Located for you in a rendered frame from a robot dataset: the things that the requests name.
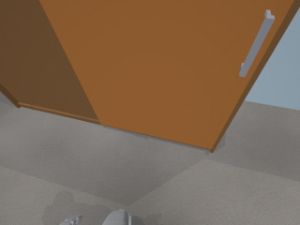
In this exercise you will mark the wardrobe door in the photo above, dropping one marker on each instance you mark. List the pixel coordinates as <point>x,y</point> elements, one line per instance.
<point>34,67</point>
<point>163,68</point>

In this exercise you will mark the robot left thigh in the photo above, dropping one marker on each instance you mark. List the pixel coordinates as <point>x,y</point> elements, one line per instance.
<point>118,217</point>

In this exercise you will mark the robot left hand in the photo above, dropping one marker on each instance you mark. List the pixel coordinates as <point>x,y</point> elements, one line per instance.
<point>72,220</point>

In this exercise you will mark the handle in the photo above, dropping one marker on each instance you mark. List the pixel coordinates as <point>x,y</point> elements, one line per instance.
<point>266,25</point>

